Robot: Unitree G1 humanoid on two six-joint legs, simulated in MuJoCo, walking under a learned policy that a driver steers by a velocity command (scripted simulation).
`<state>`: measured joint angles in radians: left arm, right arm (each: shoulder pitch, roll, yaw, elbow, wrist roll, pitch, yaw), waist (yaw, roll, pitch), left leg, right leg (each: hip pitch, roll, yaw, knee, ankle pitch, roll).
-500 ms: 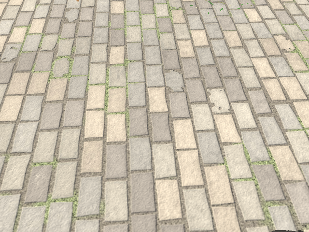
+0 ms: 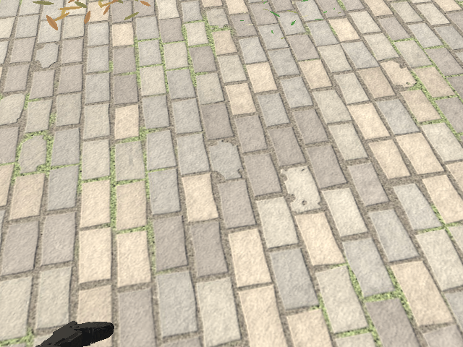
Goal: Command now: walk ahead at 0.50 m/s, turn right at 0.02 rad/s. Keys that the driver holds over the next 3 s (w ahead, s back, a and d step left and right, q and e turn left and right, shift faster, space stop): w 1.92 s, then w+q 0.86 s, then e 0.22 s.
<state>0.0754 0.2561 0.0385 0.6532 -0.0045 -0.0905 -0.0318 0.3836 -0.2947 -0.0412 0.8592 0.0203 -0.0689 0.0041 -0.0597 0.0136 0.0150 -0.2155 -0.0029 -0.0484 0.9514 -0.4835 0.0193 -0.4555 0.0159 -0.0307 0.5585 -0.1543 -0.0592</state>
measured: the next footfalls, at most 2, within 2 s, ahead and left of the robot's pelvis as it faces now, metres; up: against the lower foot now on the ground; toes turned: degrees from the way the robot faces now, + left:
left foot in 0.46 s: +0.41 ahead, +0.15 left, +0.00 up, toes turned +2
right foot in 1.00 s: +0.69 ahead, -0.10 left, +0.00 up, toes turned -2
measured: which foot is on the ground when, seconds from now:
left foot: up 0.00-0.44, down 0.46-1.00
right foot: down 0.00-0.48, up 0.50-0.98, down 1.00-1.00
